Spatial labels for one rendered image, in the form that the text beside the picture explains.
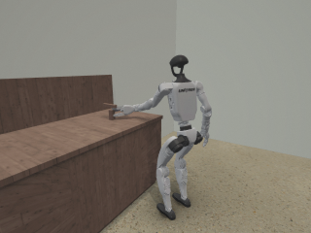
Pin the robot left forearm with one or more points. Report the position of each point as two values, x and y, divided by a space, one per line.
143 107

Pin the robot left hand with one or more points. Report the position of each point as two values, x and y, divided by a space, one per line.
126 109

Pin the counter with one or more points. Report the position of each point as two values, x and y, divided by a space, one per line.
67 164

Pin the robot right hand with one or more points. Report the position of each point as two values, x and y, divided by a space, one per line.
206 136

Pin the robot foot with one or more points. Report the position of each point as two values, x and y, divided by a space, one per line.
185 202
171 214

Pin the left robot foot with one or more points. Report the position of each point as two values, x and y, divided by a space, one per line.
171 214

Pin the right robot upper arm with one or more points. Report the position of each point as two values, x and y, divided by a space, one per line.
202 97

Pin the left robot upper arm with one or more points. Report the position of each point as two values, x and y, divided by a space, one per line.
162 90

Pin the robot right forearm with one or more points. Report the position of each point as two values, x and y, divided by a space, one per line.
206 121

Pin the right robot foot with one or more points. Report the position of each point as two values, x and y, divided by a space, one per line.
185 202

